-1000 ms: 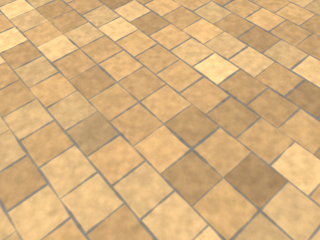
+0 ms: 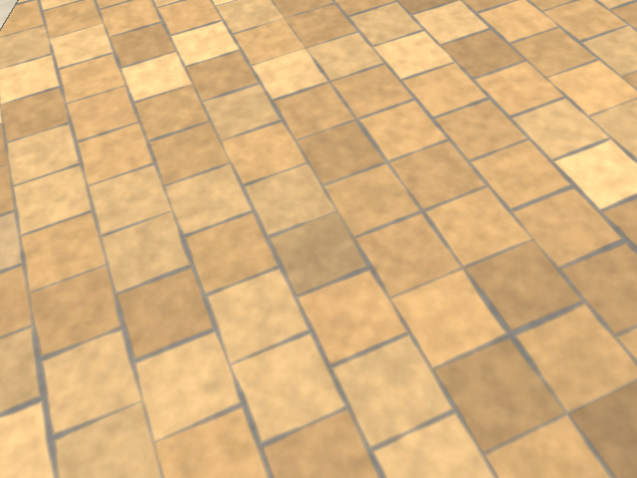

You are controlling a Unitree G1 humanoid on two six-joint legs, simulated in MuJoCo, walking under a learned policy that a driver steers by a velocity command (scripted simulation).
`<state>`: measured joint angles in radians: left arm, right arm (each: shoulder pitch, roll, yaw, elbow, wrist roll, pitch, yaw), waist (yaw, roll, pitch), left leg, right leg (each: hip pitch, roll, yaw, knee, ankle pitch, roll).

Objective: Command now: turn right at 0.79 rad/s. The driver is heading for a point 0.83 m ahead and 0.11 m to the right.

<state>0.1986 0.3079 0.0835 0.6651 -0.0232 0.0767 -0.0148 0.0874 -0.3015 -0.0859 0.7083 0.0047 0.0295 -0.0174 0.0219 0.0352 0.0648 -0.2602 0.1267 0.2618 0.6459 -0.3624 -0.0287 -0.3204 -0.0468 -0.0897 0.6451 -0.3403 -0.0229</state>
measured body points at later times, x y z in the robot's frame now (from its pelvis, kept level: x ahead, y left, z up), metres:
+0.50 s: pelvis +0.06 +0.00 +0.01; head +0.09 -0.03 +0.46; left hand +0.36 +0.18 -0.05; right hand +0.09 -0.34 -0.08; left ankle +0.15 +0.09 -0.72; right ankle -0.01 -0.09 -0.72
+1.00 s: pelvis +0.14 -0.04 +0.01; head +0.15 -0.06 +0.46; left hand +0.29 +0.21 -0.09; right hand +0.18 -0.34 -0.09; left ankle +0.24 +0.08 -0.64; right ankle -0.01 -0.11 -0.72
